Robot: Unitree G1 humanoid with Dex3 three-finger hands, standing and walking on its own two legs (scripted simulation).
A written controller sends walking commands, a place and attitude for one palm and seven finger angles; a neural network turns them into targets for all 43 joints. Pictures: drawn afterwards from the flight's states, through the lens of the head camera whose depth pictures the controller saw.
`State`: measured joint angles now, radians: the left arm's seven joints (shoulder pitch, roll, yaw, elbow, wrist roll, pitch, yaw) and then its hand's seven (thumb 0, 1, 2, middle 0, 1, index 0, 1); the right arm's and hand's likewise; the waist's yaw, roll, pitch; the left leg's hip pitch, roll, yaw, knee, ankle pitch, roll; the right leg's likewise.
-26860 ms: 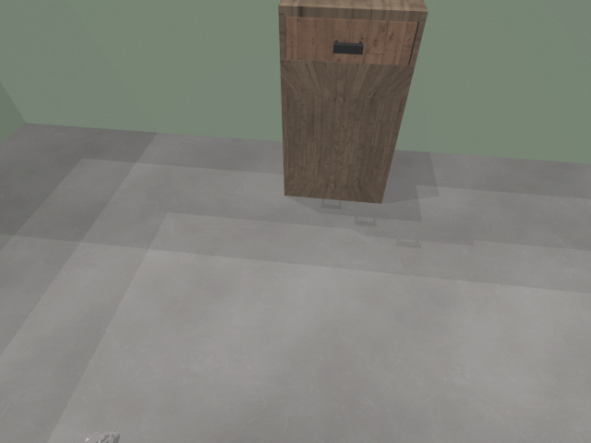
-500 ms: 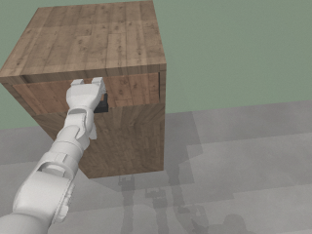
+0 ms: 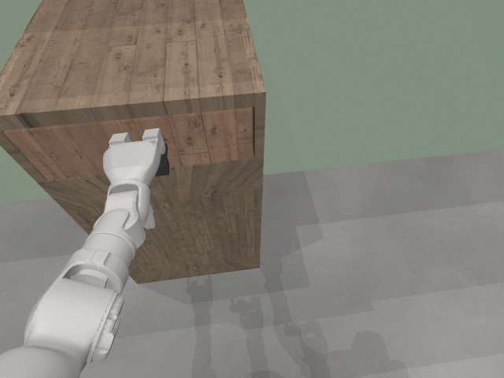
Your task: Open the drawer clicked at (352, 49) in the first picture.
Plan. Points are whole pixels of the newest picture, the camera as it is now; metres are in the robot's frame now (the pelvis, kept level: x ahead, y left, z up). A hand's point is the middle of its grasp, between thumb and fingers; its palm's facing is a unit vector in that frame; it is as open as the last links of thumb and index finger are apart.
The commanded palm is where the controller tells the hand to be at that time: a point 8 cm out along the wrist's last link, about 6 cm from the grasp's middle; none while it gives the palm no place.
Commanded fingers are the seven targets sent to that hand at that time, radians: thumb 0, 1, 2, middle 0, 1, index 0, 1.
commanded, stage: lower the fingers behind the handle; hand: left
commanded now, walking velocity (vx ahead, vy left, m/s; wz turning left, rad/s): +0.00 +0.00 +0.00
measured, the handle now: (142, 159) +0.51 +0.20 +0.01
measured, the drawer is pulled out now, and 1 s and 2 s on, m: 0.00 0.00 0.00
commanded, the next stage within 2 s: lift the fingers back up to retry in 0.78 s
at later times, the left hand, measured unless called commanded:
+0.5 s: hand (144, 176) +0.46 +0.19 +0.02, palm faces +0.00 +0.01 -1.00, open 13.5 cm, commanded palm +0.45 +0.18 +0.05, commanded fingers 0.00 -0.50 0.30 -0.30 -1.20 -0.30 -1.20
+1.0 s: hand (144, 177) +0.46 +0.19 +0.02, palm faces -0.01 +0.00 -1.00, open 13.7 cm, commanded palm +0.44 +0.18 +0.07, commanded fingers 0.00 -0.50 0.30 -0.30 -1.20 -0.30 -1.20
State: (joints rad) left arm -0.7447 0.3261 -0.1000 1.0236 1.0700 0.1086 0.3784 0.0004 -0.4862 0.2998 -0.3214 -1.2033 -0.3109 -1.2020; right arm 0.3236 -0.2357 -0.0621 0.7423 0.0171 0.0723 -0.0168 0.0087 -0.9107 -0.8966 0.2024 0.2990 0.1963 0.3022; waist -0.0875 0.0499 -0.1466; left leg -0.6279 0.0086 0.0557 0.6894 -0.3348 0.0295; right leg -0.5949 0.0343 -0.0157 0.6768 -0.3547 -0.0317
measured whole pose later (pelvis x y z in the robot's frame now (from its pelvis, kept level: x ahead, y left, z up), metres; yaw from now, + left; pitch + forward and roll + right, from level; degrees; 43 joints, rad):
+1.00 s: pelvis -0.03 +0.01 -0.02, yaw +0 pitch +19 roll -1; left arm -0.91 0.35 -0.15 1.12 1.05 0.18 0.37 0.00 -0.49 0.30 -0.32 -1.20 -0.30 -1.34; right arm 0.35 -0.23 -0.03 0.72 0.02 0.06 -0.03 0.01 -0.91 -0.90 0.20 0.30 0.20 0.30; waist -0.12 0.05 -0.16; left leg -0.80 0.01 0.05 0.81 -0.34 0.04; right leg -0.75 0.03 -0.03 0.79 -0.36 -0.02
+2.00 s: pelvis +0.01 -0.02 +0.01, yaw +2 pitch +11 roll +1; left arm -0.76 0.33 -0.18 0.91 1.02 0.16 0.24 0.00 -0.49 0.30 -0.32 -1.20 -0.32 -1.20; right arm 0.23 -0.25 -0.04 0.71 0.04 0.10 -0.05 0.01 -0.91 -0.90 0.20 0.30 0.20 0.30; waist -0.05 0.06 -0.12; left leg -0.48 0.00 0.03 0.59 -0.30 0.01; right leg -0.45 0.03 -0.04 0.60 -0.34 -0.05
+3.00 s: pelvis +0.00 +0.00 +0.01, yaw +0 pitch +13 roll +0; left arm -0.84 0.35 -0.14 1.01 1.05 0.14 0.26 0.00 -0.49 0.30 -0.33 -1.22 -0.35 -1.23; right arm 0.31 -0.24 -0.04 0.72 0.03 0.09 -0.03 0.01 -0.91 -0.90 0.20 0.30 0.20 0.30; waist -0.08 0.05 -0.13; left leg -0.55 -0.01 0.05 0.63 -0.31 0.03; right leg -0.52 0.02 -0.01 0.62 -0.34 -0.03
